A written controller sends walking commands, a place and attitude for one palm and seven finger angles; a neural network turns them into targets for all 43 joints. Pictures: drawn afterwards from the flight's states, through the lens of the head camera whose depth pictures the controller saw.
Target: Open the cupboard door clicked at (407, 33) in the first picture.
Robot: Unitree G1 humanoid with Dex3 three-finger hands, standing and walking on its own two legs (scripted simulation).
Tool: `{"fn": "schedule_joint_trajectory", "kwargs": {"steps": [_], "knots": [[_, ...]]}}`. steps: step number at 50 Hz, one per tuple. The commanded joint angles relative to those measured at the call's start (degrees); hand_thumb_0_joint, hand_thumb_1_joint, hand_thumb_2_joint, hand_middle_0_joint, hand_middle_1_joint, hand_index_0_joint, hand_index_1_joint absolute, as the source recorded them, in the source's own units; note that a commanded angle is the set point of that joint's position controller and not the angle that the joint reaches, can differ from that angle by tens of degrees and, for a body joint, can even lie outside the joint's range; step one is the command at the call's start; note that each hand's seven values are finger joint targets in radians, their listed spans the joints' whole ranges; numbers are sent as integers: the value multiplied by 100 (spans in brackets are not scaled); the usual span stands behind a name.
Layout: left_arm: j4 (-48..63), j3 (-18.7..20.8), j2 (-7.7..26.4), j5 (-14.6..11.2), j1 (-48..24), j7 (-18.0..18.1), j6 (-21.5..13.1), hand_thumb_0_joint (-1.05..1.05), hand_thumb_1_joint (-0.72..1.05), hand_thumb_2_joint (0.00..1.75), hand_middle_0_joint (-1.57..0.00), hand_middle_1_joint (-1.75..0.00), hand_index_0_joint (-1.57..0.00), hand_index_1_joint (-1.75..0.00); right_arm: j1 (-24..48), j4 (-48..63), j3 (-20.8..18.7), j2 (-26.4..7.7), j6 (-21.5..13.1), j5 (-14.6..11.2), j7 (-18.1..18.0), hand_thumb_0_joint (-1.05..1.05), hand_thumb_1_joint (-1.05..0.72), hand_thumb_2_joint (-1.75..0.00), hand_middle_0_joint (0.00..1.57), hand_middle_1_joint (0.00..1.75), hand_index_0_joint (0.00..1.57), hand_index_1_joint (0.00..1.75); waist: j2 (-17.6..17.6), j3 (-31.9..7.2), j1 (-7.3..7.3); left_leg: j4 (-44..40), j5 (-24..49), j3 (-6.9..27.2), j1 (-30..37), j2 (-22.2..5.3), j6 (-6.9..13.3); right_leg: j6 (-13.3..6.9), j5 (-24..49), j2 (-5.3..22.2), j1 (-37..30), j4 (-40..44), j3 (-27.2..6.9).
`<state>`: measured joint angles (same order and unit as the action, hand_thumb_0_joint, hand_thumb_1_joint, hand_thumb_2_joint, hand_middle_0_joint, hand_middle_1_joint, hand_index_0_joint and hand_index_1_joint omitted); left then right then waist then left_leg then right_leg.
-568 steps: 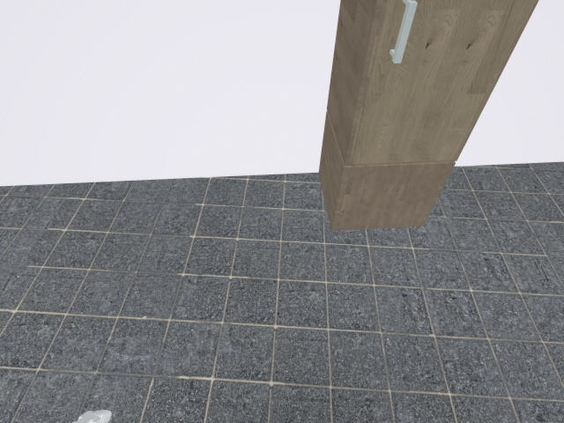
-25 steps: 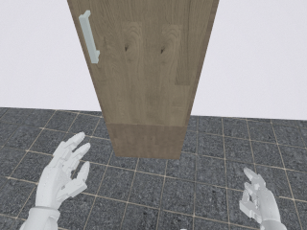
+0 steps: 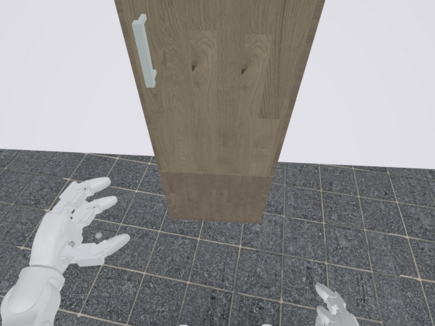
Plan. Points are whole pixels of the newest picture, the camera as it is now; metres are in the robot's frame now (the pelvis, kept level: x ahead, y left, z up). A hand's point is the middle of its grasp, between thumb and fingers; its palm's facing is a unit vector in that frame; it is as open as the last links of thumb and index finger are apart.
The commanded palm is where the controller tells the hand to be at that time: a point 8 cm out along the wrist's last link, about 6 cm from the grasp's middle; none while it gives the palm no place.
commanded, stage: raise the hand with hooked fingers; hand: left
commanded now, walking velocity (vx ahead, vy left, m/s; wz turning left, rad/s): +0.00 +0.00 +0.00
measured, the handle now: (146, 52) +0.65 +0.20 +0.17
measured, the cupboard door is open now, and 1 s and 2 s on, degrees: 0 0 0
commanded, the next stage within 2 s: move the hooked fingers beside the handle in 1.28 s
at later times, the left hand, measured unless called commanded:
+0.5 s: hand (59, 188) +0.29 +0.26 +0.14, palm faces +0.06 -1.00 -0.06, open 13.7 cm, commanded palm +0.26 +0.30 +0.15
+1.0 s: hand (57, 153) +0.32 +0.26 +0.18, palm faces +0.03 -1.00 -0.04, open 14.0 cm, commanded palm +0.29 +0.30 +0.19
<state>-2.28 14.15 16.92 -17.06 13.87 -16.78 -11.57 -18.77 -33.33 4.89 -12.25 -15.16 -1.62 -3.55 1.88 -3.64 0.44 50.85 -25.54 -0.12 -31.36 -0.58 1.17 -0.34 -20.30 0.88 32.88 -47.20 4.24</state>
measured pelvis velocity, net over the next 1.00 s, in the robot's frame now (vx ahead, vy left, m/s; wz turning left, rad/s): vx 0.02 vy -0.02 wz -0.01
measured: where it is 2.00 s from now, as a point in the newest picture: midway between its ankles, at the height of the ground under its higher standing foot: outside the picture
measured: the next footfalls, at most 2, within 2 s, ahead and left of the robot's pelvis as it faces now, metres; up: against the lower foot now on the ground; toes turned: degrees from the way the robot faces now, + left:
none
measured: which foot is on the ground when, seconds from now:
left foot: down 0.00-1.00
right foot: down 0.00-1.00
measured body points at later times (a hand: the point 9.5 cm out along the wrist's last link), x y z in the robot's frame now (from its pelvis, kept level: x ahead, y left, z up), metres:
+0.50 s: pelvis +0.02 +0.00 +0.02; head +0.02 +0.00 +0.47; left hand +0.28 +0.31 +0.15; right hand +0.22 -0.22 -0.03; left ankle +0.00 +0.10 -0.70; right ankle +0.04 -0.12 -0.70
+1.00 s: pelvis +0.02 -0.02 +0.03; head +0.02 -0.03 +0.48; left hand +0.31 +0.31 +0.19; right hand +0.20 -0.26 -0.04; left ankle +0.00 +0.10 -0.70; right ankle +0.04 -0.12 -0.70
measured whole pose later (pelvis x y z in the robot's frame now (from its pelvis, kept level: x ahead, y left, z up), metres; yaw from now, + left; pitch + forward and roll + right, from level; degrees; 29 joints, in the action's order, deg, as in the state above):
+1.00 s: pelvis +0.02 -0.02 +0.03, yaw +0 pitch +0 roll -1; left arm -15.7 26.3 26.3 -19.1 -8.9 -27.9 3.9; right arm -14.8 -33.8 3.9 -16.9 -12.2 -3.5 -5.6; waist 2.5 -1.2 -2.1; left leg 33.6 -19.7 -0.6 -14.2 -1.0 0.1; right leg -1.3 -15.7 -0.1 16.9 -32.2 3.8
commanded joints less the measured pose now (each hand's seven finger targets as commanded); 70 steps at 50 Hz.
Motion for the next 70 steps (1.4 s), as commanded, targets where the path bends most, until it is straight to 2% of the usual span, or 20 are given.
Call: {"fn": "schedule_joint_trajectory", "kwargs": {"steps": [1,2,4,7,19,24,26,30,34,37,40,42,46,48,54,57,59,62,67,70], "knots": [[1299,524,806,-130,-758,-3,-522,0,-8,48,-27,-93,-27,-93,673,1006,-507,-987,-580,-36,-66,0,-90,-90,20,30,20,30,107,-959,-156,-1270,1030,288,297,44,-66,-105,270,-138,-932,745,-36],[1186,586,921,-127,-780,-38,-474,0,-10,47,-27,-94,-27,-94,668,978,-497,-1036,-577,-30,-71,0,-90,-90,20,30,20,30,-32,-846,-150,-1284,1104,315,302,35,-58,-120,351,-166,-967,759,-26],[1192,515,877,-112,-1033,-92,-403,0,-15,45,-27,-98,-27,-98,655,920,-522,-1050,-597,-60,-94,0,-90,-90,20,30,20,30,98,-814,-114,-1384,1088,300,454,35,-69,-102,392,-137,-967,827,-10],[1141,800,1220,-119,-1233,-117,-236,0,-22,42,-28,-102,-28,-102,661,877,-531,-1106,-572,-67,-150,0,-90,-90,20,30,20,30,155,-792,-162,-1464,1222,312,607,47,-60,-123,524,-145,-1147,929,-34],[718,1120,1587,-256,-2393,-572,374,0,-50,30,-30,-120,-30,-120,809,780,-423,-1071,-397,-115,-276,0,-90,-90,20,30,20,30,342,-779,-217,-1814,2070,271,1388,46,-70,-150,1567,-162,-1747,1314,-45],[583,1312,1863,-255,-2899,-736,642,0,-50,30,-30,-120,-30,-120,878,780,-359,-1042,-320,-121,-316,0,-90,-90,20,30,20,30,378,-872,-244,-1954,2287,276,1647,46,-70,-156,1772,-169,-1958,1468,-42],[242,1419,1916,-292,-2941,-786,740,0,-50,30,-30,-120,-30,-120,883,740,-343,-1041,-280,-136,-332,0,-90,-90,20,30,20,30,63,-705,-223,-1997,2225,269,1600,46,-47,-143,1781,-171,-1969,1565,-45],[258,1464,2148,-267,-3562,-912,849,0,-50,30,-30,-120,-30,-120,983,771,-312,-1026,-217,-153,-352,0,-90,-90,20,30,20,30,364,-816,-212,-2087,2155,253,1777,73,-25,-158,1716,-155,-2074,1697,-108],[99,1654,2393,-318,-3786,-1030,932,0,-50,30,-30,-120,-30,-120,974,762,-295,-1037,-176,-153,-344,0,-90,-90,20,30,20,30,193,-980,-244,-2126,2379,229,1850,79,0,-151,2035,-152,-2326,1756,-141],[-307,1819,2597,-360,-3824,-1122,1070,0,-50,30,-30,-120,-30,-120,967,740,-297,-1072,-127,-151,-324,0,-90,-90,20,30,20,30,81,-850,-293,-2135,2323,184,1749,97,25,-146,2066,-139,-2370,1841,-208],[-466,1673,2526,-333,-4035,-1188,1188,0,-50,30,-30,-120,-30,-120,1012,783,-307,-1079,-85,-200,-315,0,-90,-90,20,30,20,30,213,-766,-257,-2195,2148,175,1727,96,25,-143,1865,-98,-2267,1896,-244],[-598,1588,2365,-380,-3767,-1236,1255,0,-50,30,-30,-120,-30,-120,984,829,-332,-1091,-69,-204,-278,0,-90,-90,20,30,20,30,8,-780,-298,-2140,2231,142,1706,91,39,-136,1996,-91,-2319,1859,-285],[-273,1716,2481,-366,-3756,-1182,1222,0,-50,30,-30,-120,-30,-120,987,903,-371,-1099,-43,-210,-242,0,-90,-90,20,30,20,30,78,-965,-315,-2144,2222,107,1729,102,41,-120,1973,-79,-2340,1836,-284],[85,1952,2761,-371,-3915,-1085,1133,0,-50,30,-30,-120,-30,-120,1027,952,-372,-1085,-58,-181,-235,0,-90,-90,20,30,20,30,191,-1126,-384,-2144,2283,103,1773,114,45,-126,2031,-79,-2478,1831,-328],[35,1847,2604,-274,-3976,-914,1061,0,-50,30,-30,-120,-30,-120,990,877,-362,-1049,-81,-182,-300,0,-90,-90,20,30,20,30,415,-897,-315,-2255,2128,66,1847,109,45,-133,1852,-101,-2335,1901,-288],[-32,1742,2508,-306,-3955,-960,1063,0,-50,30,-30,-120,-30,-120,985,841,-359,-1065,-92,-185,-331,0,-90,-90,20,30,20,30,148,-803,-287,-2251,2094,68,1855,95,63,-111,1852,-109,-2342,1946,-314],[-59,1735,2519,-294,-3985,-991,1095,0,-50,30,-30,-120,-30,-120,995,830,-348,-1052,-91,-190,-343,0,-90,-90,20,30,20,30,374,-853,-293,-2270,2075,65,1879,111,53,-117,1868,-93,-2345,1953,-321],[-222,1673,2469,-298,-3936,-1011,1136,0,-50,30,-30,-120,-30,-120,995,819,-338,-1069,-84,-199,-353,0,-90,-90,20,30,20,30,65,-679,-277,-2306,1850,98,1784,100,43,-104,1542,-120,-2246,2018,-287],[-265,1728,2539,-321,-3937,-1038,1152,0,-50,30,-30,-120,-30,-120,1039,844,-325,-1067,-82,-199,-350,0,-90,-90,20,30,20,30,52,-748,-299,-2268,1782,105,1762,112,50,-103,1424,-103,-2273,2040,-346],[-346,1641,2524,-285,-4294,-1016,1099,0,-50,30,-30,-120,-30,-120,1035,798,-303,-1061,-89,-204,-376,0,-90,-90,20,30,20,30,130,-690,-207,-2284,1649,120,1730,111,40,-101,1280,-97,-2161,2063,-342]]}}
